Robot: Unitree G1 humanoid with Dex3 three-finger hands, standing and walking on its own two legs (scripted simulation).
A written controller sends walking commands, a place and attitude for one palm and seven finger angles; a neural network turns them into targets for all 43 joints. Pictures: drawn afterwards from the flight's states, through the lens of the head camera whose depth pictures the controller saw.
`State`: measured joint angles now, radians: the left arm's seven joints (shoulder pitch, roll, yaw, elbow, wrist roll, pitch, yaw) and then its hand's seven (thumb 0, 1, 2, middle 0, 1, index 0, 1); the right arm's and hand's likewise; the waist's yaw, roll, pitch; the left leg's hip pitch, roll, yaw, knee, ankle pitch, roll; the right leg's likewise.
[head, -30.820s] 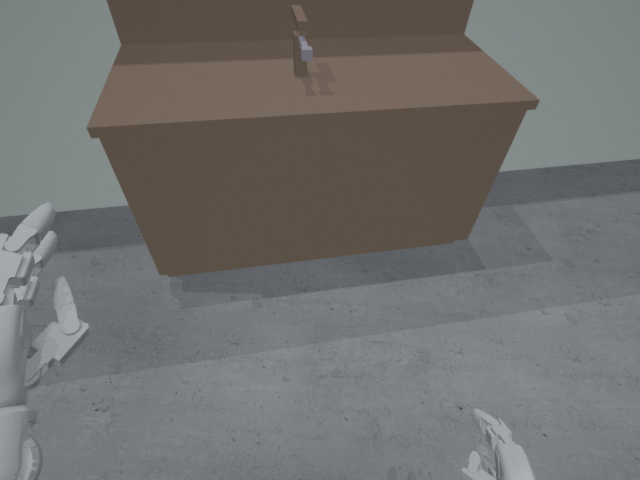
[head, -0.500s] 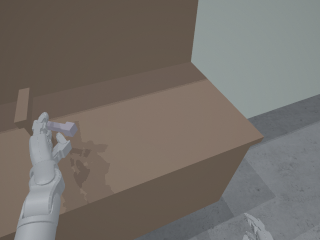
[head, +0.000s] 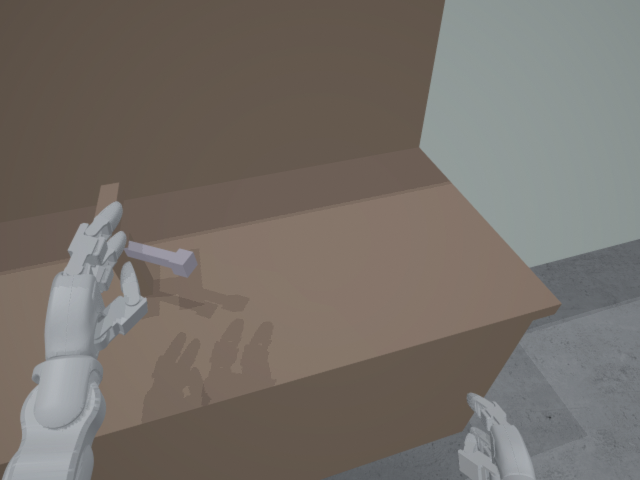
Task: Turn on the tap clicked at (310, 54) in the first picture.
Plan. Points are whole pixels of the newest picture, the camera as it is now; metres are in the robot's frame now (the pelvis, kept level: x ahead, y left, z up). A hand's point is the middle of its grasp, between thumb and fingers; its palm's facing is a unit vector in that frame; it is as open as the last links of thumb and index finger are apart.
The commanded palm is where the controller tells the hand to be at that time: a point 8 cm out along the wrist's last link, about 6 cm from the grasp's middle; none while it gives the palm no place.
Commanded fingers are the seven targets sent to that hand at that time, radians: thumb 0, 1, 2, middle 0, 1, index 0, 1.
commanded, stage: draw the hand back beside the body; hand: left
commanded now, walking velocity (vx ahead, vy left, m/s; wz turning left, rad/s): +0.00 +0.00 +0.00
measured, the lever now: (183, 263) +0.38 +0.26 +0.06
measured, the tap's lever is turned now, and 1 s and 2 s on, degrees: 55 55 55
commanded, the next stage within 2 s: step back with the hand held close in 0.64 s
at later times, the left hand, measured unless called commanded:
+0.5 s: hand (86, 343) +0.19 +0.25 +0.16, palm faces +0.40 -0.85 -0.33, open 7.4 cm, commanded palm +0.15 +0.29 +0.17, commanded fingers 0.00 0.90 0.90 -0.20 -0.30 -0.20 -0.30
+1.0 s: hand (71, 342) +0.19 +0.26 +0.16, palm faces +0.36 -0.85 -0.38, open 7.4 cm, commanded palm +0.14 +0.30 +0.18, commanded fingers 0.00 0.90 0.90 -0.20 -0.30 -0.20 -0.30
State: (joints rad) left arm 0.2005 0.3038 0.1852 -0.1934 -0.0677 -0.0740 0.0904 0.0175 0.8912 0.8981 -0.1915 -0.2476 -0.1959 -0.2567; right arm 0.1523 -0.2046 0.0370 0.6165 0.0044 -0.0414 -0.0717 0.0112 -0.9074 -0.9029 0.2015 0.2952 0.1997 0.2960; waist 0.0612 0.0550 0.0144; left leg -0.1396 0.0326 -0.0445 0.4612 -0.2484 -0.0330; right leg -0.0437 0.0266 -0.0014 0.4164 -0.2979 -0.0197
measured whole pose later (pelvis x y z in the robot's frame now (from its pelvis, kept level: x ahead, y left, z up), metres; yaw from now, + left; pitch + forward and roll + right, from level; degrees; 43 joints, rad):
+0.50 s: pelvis -0.01 +0.01 +0.00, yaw +0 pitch -5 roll -1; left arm 0.43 0.33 0.25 -0.41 -0.07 -0.10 0.10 0.02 0.89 0.90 -0.21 -0.30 -0.21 -0.31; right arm 0.16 -0.22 0.01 0.64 0.00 -0.08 -0.08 0.01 -0.91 -0.90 0.20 0.29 0.20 0.30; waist 0.08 0.05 0.02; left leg -0.15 0.02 -0.05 0.48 -0.25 -0.02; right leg -0.04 0.02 -0.01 0.41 -0.29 -0.01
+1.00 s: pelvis -0.03 +0.03 +0.00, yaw -1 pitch -1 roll -1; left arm 0.44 0.34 0.31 -0.46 -0.07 -0.15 0.09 0.01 0.89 0.90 -0.21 -0.30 -0.21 -0.31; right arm 0.14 -0.22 0.02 0.57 0.00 -0.01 -0.08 0.01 -0.91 -0.90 0.20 0.30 0.20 0.30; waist 0.04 0.05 0.02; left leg -0.28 0.02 -0.03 0.51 -0.22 0.00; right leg -0.17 0.01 0.01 0.44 -0.25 0.02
